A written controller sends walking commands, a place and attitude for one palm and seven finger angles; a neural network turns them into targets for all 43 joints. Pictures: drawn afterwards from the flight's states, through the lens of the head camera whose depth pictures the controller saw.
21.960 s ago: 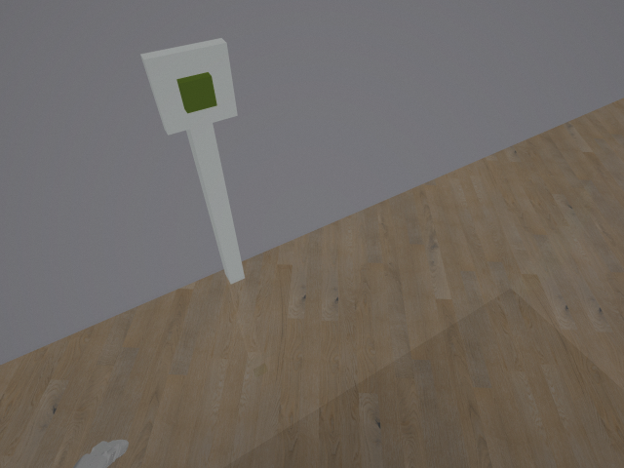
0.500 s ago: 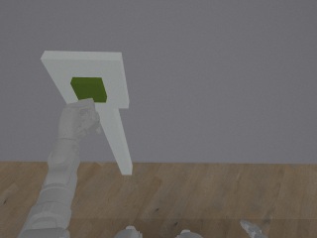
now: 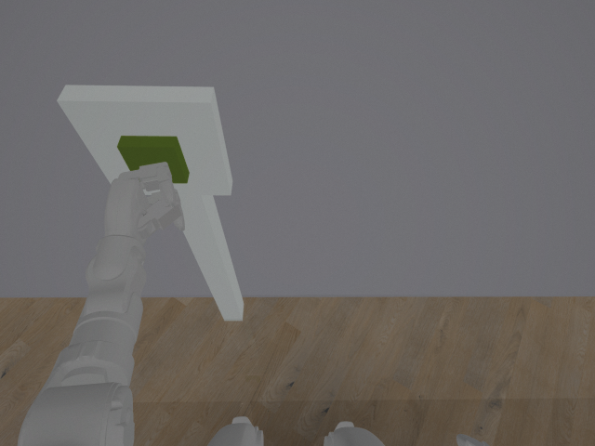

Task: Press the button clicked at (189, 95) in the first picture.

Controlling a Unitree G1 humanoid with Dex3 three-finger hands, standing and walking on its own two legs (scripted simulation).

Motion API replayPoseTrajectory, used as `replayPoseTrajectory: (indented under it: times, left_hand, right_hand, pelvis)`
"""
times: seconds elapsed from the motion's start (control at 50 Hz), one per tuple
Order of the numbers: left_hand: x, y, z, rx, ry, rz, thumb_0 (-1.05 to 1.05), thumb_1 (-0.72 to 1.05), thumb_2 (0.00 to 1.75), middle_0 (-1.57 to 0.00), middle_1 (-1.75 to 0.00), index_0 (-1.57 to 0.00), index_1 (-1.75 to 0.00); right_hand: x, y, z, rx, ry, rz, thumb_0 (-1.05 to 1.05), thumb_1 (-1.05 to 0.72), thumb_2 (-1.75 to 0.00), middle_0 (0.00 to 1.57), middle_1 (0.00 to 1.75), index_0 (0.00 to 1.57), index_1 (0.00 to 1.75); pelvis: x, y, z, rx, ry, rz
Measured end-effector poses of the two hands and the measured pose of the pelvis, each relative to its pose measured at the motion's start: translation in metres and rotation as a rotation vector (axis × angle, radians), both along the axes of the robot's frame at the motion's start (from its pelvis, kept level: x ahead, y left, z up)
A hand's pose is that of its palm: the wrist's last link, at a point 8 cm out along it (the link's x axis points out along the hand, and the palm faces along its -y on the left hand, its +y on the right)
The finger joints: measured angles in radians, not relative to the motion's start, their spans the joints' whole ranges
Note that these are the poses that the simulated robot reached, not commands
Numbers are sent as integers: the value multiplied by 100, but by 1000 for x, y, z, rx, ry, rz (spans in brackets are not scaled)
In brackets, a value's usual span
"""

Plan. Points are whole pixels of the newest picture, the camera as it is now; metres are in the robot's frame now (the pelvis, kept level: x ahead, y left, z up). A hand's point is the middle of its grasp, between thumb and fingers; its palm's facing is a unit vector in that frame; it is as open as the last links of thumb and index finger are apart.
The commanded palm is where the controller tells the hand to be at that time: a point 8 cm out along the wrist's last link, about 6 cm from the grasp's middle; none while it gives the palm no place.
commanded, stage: press the button with the knuckle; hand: left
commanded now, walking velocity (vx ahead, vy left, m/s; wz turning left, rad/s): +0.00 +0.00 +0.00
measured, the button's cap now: (156, 158) +0.48 +0.19 +0.09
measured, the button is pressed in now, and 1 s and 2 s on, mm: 1 6 0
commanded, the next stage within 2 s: hold the button down briefly in 0.32 s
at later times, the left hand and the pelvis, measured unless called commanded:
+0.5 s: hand (176, 199) +0.43 +0.17 +0.06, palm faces -0.01 -1.00 -0.05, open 2.9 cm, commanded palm +0.44 +0.21 +0.06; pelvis -0.03 -0.01 -0.01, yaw +1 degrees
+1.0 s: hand (173, 203) +0.43 +0.17 +0.06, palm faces +0.00 -1.00 -0.01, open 2.7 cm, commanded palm +0.40 +0.21 +0.06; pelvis -0.04 +0.01 -0.01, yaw +0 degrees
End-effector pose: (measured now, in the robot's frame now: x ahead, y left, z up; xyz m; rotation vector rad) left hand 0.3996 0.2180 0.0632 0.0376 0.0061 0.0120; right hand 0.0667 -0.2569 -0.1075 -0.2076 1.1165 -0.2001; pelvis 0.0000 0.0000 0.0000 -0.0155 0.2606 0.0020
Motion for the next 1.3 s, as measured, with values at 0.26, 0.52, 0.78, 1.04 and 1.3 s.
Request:
replayPoseTrajectory:
  times: [0.26,0.52,0.78,1.04,1.3]
  left_hand:
    - [9,-1,0,8,-4,3,-2,84,98,-130,-150,-131,-150]
    - [14,3,0,9,-2,-20,-2,79,102,-130,-150,-137,-150]
    - [16,5,-2,-1,1,-34,-4,75,103,-130,-150,-141,-150]
    - [6,6,-5,-22,-2,-6,-6,76,98,-130,-150,-136,-150]
    - [-14,-1,-2,-21,-21,-15,0,87,91,-130,-150,-131,-150]
  right_hand:
    - [-18,-4,-9,-10,35,7,1,-91,-90,20,30,20,30]
    - [-46,-9,-11,-40,63,2,1,-91,-90,20,30,20,30]
    - [-63,-5,-8,-62,62,0,1,-91,-90,20,30,20,30]
    - [-56,11,-4,-29,39,-2,1,-91,-90,20,30,20,30]
    - [-4,20,9,14,-52,2,1,-91,-90,20,30,20,30]
  pelvis:
    - [-14,-4,-7,-6,13,16]
    - [-29,-5,-13,-18,29,24]
    - [-38,2,-17,-25,38,21]
    - [-33,12,-12,-23,22,6]
    - [-6,16,1,-12,-12,-16]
